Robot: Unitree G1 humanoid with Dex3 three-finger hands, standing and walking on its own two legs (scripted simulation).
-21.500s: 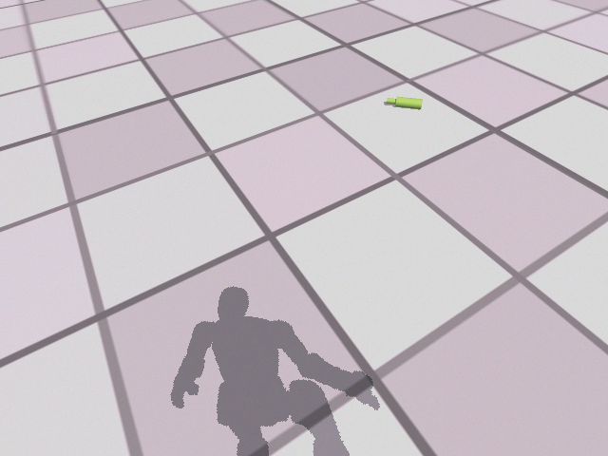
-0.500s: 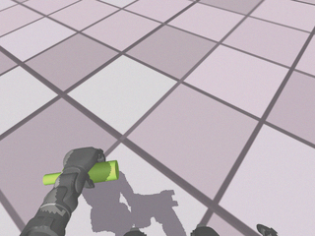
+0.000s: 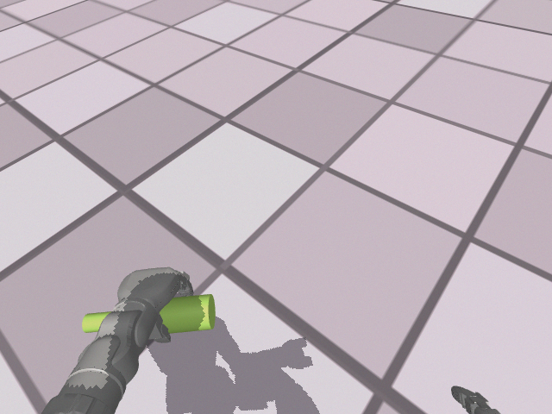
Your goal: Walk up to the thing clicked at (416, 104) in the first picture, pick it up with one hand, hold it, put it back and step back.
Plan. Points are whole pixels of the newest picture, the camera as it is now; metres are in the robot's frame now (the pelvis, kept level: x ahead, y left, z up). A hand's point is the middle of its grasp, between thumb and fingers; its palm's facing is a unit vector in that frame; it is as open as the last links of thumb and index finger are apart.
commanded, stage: hold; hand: left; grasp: from above
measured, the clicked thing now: (149, 317) +0.31 +0.25 -0.09
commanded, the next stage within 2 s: crouch in 1.52 s
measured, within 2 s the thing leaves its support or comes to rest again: neither
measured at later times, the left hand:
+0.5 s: hand (157, 321) +0.28 +0.21 -0.03, palm faces -0.46 -0.04 -0.89, open 8.7 cm
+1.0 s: hand (154, 324) +0.27 +0.21 -0.01, palm faces -0.45 -0.04 -0.89, open 8.7 cm
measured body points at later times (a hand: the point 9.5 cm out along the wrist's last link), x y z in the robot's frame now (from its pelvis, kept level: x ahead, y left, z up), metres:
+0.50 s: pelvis -0.01 -0.01 +0.01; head +0.00 -0.03 +0.46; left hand +0.30 +0.21 +0.02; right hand +0.13 -0.26 -0.11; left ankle +0.01 +0.13 -0.72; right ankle +0.01 -0.14 -0.72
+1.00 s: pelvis -0.02 -0.01 +0.02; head -0.01 -0.03 +0.46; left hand +0.29 +0.21 +0.04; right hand +0.13 -0.26 -0.10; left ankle +0.01 +0.13 -0.72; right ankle +0.01 -0.14 -0.72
